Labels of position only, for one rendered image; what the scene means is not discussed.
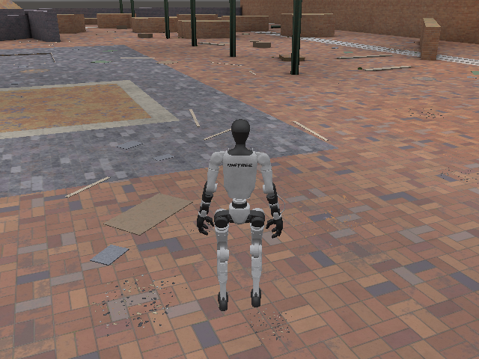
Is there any robot right forearm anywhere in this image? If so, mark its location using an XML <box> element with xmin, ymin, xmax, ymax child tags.
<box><xmin>266</xmin><ymin>183</ymin><xmax>281</xmax><ymax>220</ymax></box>

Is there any robot left upper arm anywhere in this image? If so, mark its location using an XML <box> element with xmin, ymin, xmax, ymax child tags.
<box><xmin>206</xmin><ymin>151</ymin><xmax>225</xmax><ymax>193</ymax></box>

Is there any robot left hand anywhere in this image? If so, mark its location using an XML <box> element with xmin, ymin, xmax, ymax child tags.
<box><xmin>197</xmin><ymin>215</ymin><xmax>214</xmax><ymax>235</ymax></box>

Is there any left robot foot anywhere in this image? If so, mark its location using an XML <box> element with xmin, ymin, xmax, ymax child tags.
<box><xmin>218</xmin><ymin>292</ymin><xmax>228</xmax><ymax>311</ymax></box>

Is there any robot right hand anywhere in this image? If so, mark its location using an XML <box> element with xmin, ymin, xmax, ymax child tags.
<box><xmin>266</xmin><ymin>217</ymin><xmax>283</xmax><ymax>238</ymax></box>

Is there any robot torso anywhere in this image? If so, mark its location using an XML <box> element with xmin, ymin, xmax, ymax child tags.
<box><xmin>222</xmin><ymin>148</ymin><xmax>257</xmax><ymax>224</ymax></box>

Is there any robot right upper arm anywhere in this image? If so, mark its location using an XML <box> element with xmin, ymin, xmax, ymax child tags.
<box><xmin>256</xmin><ymin>152</ymin><xmax>274</xmax><ymax>194</ymax></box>

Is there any robot left forearm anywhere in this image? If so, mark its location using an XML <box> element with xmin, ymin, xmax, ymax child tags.
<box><xmin>198</xmin><ymin>181</ymin><xmax>213</xmax><ymax>218</ymax></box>

